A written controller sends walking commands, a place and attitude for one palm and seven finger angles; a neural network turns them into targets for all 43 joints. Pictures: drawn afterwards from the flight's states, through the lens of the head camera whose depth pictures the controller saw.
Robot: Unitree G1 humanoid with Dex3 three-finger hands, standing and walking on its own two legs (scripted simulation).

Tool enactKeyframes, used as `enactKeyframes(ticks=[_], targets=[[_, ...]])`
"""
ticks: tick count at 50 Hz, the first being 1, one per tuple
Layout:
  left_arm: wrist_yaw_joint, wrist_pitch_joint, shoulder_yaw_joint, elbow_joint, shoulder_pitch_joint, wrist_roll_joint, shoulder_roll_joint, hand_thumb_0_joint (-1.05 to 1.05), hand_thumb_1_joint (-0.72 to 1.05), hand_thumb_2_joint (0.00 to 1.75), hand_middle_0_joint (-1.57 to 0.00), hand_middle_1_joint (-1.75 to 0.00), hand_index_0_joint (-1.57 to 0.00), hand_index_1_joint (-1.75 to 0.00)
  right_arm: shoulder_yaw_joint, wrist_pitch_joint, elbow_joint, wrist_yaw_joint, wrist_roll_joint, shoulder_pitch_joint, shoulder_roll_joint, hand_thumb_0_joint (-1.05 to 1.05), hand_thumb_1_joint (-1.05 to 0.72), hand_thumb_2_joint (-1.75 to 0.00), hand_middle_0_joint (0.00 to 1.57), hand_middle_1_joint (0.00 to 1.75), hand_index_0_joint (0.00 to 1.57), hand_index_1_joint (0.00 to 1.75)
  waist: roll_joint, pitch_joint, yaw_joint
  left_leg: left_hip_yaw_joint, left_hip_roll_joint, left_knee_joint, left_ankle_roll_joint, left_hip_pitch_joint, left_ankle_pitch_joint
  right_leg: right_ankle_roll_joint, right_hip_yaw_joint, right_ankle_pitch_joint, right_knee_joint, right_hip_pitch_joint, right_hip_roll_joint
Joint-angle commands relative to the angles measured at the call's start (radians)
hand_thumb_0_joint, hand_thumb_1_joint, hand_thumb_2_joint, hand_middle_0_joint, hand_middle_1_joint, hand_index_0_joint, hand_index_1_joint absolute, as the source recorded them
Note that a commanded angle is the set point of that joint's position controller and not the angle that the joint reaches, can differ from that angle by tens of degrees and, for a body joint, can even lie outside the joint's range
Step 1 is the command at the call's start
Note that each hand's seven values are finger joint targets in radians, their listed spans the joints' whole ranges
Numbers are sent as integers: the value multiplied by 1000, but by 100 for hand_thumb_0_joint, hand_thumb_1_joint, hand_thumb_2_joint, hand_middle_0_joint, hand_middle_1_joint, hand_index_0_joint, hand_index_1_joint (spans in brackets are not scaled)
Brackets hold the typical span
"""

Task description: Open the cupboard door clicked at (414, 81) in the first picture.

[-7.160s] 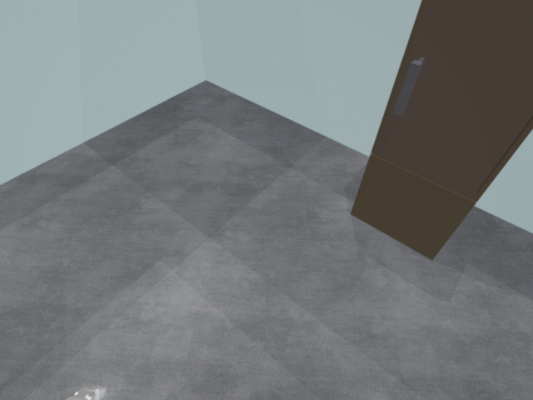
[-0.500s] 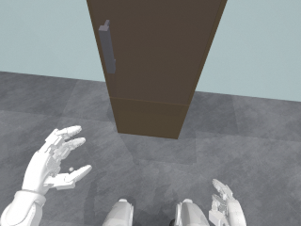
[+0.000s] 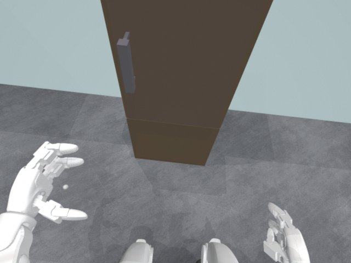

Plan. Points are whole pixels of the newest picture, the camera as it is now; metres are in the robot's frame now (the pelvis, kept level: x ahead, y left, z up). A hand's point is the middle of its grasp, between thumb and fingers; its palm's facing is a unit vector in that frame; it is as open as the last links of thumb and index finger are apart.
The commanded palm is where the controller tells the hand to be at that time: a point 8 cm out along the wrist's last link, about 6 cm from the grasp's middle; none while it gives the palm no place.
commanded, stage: raise the hand with hooked fingers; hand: left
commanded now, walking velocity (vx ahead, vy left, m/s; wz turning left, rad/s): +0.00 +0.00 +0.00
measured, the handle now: (128, 64) +0.63 +0.18 +0.04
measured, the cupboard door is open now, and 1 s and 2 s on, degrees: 0 0 0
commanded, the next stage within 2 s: move the hooked fingers beside the handle in 0.88 s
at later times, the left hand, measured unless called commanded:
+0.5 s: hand (60, 158) +0.31 +0.26 +0.06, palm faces -0.03 -1.00 -0.05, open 14.0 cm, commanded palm +0.28 +0.30 +0.06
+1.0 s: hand (57, 163) +0.30 +0.26 +0.06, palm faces -0.03 -1.00 -0.04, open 14.0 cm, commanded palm +0.28 +0.31 +0.06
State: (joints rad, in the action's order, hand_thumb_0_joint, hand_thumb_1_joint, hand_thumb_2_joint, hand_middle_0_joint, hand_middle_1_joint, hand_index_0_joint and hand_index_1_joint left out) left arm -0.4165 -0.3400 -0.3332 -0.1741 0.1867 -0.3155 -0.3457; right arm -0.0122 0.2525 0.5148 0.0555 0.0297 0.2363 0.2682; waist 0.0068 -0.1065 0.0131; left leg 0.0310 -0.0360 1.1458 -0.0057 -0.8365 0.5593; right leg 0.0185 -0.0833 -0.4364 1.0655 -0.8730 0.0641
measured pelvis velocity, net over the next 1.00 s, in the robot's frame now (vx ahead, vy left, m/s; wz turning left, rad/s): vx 0.01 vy -0.01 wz -0.01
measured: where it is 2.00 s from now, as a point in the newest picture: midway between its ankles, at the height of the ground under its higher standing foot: outside the picture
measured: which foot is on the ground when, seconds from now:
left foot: down 0.00-1.00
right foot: down 0.00-1.00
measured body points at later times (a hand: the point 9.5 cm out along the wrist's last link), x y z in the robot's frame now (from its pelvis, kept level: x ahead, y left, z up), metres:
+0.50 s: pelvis +0.01 -0.01 +0.01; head +0.10 +0.00 +0.45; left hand +0.30 +0.31 +0.07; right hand +0.16 -0.27 -0.07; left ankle +0.00 +0.12 -0.66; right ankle +0.05 -0.14 -0.66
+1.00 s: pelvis +0.01 -0.01 +0.01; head +0.08 +0.00 +0.45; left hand +0.29 +0.32 +0.06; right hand +0.16 -0.26 -0.07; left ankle +0.00 +0.12 -0.66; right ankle +0.05 -0.14 -0.66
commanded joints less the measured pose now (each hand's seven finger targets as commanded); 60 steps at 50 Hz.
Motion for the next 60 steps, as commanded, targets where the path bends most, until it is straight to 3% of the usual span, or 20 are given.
enactKeyframes(ticks=[1,3,6,8,10,18,26,32,33,35,38,41,43,49,50,52,53,55,58,60], targets=[[-24,-51,-110,168,-132,-32,-194,0,-50,30,-30,-120,-30,-120,57,34,-127,10,3,17,150,0,-90,-90,20,30,20,30,-115,-258,3,0,39,-211,8,122,-358,-42,2,186,-118,215,-74],[-43,-44,-126,150,-167,-37,-217,0,-50,30,-30,-120,-30,-120,53,31,-123,10,1,20,153,0,-90,-90,20,30,20,30,-126,-270,1,3,37,-207,7,132,-395,-45,2,219,-110,222,-76],[-59,-37,-147,111,-183,-46,-231,0,-50,30,-30,-120,-30,-120,52,27,-123,11,1,21,154,0,-90,-90,20,30,20,30,-93,-280,1,1,37,-204,9,127,-407,-41,6,242,-117,241,-74],[-76,-34,-164,96,-228,-56,-256,0,-50,30,-30,-120,-30,-120,47,23,-118,11,0,21,154,0,-90,-90,20,30,20,30,-121,-292,2,-5,39,-199,9,129,-406,-43,13,247,-119,250,-75],[-89,-31,-179,57,-239,-65,-265,0,-50,30,-30,-120,-30,-120,49,20,-119,13,2,22,156,0,-90,-90,20,30,20,30,-66,-288,6,-8,39,-199,13,107,-385,-38,19,241,-131,267,-73],[-134,-29,-232,-23,-332,-74,-342,0,-50,30,-30,-120,-30,-120,45,4,-111,16,2,39,163,0,-90,-90,20,30,20,30,-95,-320,-1,-20,39,-203,16,107,-410,-42,40,274,-139,314,-72],[-140,-36,-225,-58,-303,-83,-323,0,-50,30,-30,-120,-30,-120,53,-10,-126,5,5,51,166,0,-90,-90,20,30,20,30,-68,-297,0,-29,42,-219,19,93,-385,-38,49,256,-160,320,-69],[-130,-57,-231,-58,-334,-80,-334,0,-50,30,-30,-120,-30,-120,51,-19,-134,7,3,50,164,0,-90,-90,20,30,20,30,-81,-265,5,-32,42,-226,20,83,-340,-43,56,196,-168,303,-73],[-130,-62,-240,-50,-340,-80,-341,0,-50,30,-30,-120,-30,-120,51,-20,-132,7,3,50,162,0,-90,-90,20,30,20,30,-79,-286,3,-32,43,-228,20,91,-337,-40,62,198,-173,317,-71],[-132,-71,-230,-37,-335,-76,-333,0,-50,30,-30,-120,-30,-120,51,-18,-132,9,4,48,160,0,-90,-90,20,30,20,30,-118,-295,1,-33,43,-232,19,108,-347,-41,57,210,-168,313,-70],[-137,-71,-232,-59,-343,-81,-334,0,-50,30,-30,-120,-30,-120,48,-20,-128,11,3,48,161,0,-90,-90,20,30,20,30,-82,-287,7,-31,41,-227,20,97,-339,-40,58,205,-169,311,-73],[-140,-66,-225,-60,-344,-77,-329,0,-50,30,-30,-120,-30,-120,47,-18,-130,11,4,40,161,0,-90,-90,20,30,20,30,-117,-283,2,-27,42,-237,17,105,-325,-42,51,186,-169,299,-69],[-144,-66,-228,-51,-350,-78,-336,0,-50,30,-30,-120,-30,-120,46,-18,-128,13,2,46,161,0,-90,-90,20,30,20,30,-105,-306,3,-23,40,-232,18,118,-357,-43,48,219,-159,306,-73],[-147,-52,-214,-83,-350,-78,-317,0,-50,30,-30,-120,-30,-120,43,-18,-130,13,3,40,161,0,-90,-90,20,30,20,30,-88,-263,9,-16,40,-241,15,113,-320,-42,36,180,-165,273,-75],[-146,-51,-206,-98,-403,-75,-317,0,-50,30,-30,-120,-30,-120,42,-19,-123,17,5,40,166,0,-90,-90,20,30,20,30,-68,-247,24,-15,39,-238,17,100,-295,-39,34,158,-167,250,-76],[-146,-53,-201,-129,-529,-67,-337,0,-50,30,-30,-120,-30,-120,37,-20,-109,28,3,41,170,0,-90,-90,20,30,20,30,-88,-223,41,-14,38,-220,17,74,-264,-44,45,120,-160,217,-77],[-149,-57,-199,-142,-577,-59,-344,0,-50,30,-30,-120,-30,-120,37,-20,-97,31,3,44,169,0,-90,-90,20,30,20,30,-106,-241,42,-14,37,-219,17,83,-260,-44,49,118,-161,212,-74],[-156,-61,-194,-177,-584,-50,-346,0,-50,30,-30,-120,-30,-120,39,-17,-95,35,3,53,171,0,-90,-90,20,30,20,30,-86,-273,37,-11,37,-217,17,87,-269,-43,48,129,-156,226,-70],[-166,-63,-178,-179,-673,-34,-363,0,-50,30,-30,-120,-30,-120,38,-18,-83,36,0,61,170,0,-90,-90,20,30,20,30,-148,-327,34,-8,35,-213,13,129,-323,-49,43,177,-135,215,-71],[-163,-52,-197,-217,-638,-32,-374,0,-50,30,-30,-120,-30,-120,41,-25,-84,33,2,71,172,0,-90,-90,20,30,20,30,-126,-349,25,-7,34,-215,13,133,-357,-46,40,208,-133,229,-72]])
